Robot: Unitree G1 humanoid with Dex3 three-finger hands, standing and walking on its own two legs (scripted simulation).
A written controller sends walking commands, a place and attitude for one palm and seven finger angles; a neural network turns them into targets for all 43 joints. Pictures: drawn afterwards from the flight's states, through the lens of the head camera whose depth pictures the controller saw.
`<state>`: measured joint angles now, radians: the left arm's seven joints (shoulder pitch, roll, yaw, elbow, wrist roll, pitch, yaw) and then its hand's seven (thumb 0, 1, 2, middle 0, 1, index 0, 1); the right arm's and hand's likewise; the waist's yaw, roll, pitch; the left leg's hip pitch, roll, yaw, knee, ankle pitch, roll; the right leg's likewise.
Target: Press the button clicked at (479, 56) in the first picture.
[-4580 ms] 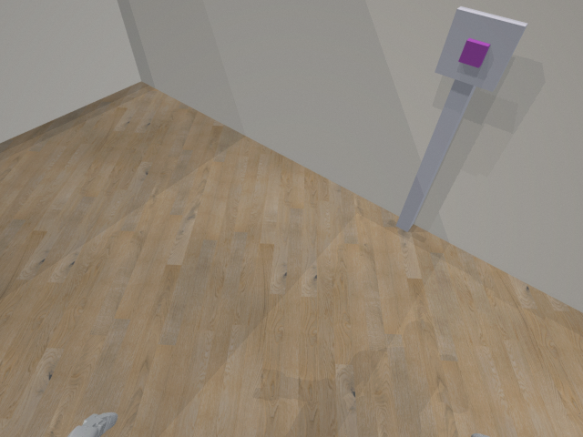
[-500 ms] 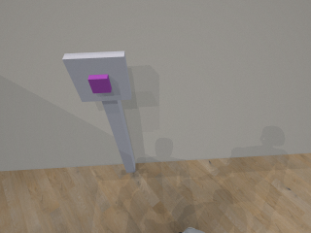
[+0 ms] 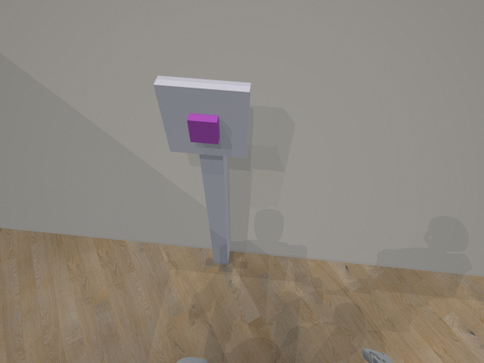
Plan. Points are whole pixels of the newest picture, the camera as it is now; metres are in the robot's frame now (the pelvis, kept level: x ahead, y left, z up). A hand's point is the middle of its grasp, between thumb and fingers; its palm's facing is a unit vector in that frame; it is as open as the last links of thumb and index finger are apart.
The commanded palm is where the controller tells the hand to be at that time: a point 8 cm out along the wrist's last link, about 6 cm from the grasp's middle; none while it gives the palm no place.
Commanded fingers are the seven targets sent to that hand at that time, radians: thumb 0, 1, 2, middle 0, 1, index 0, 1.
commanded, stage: come to a stop and stand still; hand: left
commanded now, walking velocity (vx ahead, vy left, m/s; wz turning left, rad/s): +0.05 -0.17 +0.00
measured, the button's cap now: (204, 127) +0.53 +0.14 +0.06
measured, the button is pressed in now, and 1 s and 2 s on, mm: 0 0 0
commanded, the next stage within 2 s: look again from close up in 0.98 s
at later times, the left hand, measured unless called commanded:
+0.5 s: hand out of the picture +0.03 +0.19 -0.16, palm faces -0.04 -0.98 -0.19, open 7.4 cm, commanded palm none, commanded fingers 0.00 0.90 0.90 -0.20 -0.30 -0.20 -0.30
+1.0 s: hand out of the picture -0.04 +0.11 -0.16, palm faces +0.04 -0.98 -0.19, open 7.3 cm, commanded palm none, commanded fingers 0.00 0.90 0.90 -0.20 -0.30 -0.20 -0.30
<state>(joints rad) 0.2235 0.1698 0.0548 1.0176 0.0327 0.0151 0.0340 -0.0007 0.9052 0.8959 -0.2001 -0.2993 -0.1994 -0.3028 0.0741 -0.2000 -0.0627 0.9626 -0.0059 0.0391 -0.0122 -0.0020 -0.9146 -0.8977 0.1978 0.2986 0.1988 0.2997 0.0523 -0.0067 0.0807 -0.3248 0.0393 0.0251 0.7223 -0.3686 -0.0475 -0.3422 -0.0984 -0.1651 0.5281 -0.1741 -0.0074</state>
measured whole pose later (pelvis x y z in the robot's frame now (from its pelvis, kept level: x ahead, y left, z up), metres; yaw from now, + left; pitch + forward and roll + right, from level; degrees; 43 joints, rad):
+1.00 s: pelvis -0.03 -0.05 +0.01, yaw -1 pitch -2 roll +0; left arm 0.30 0.12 0.02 1.15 0.00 0.00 0.03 0.00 0.92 0.90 -0.20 -0.30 -0.20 -0.30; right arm 0.27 -0.13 -0.02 1.16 -0.01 0.01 -0.04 0.00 -0.91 -0.90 0.20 0.30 0.20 0.30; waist 0.00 0.03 0.04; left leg -0.18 0.12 0.03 0.42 -0.20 -0.09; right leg -0.12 0.04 -0.08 0.42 -0.28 -0.05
